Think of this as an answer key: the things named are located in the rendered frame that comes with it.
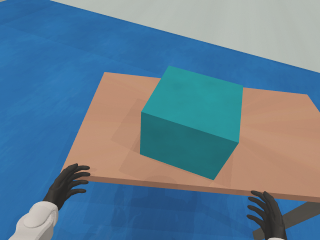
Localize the table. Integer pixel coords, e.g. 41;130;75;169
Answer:
60;72;320;240

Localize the robot right hand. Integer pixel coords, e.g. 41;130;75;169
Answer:
246;190;288;240

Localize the robot left hand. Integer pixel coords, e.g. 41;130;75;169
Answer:
42;163;91;211

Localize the left robot forearm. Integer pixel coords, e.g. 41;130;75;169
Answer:
8;201;59;240

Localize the carton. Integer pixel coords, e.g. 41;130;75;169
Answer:
140;65;243;180

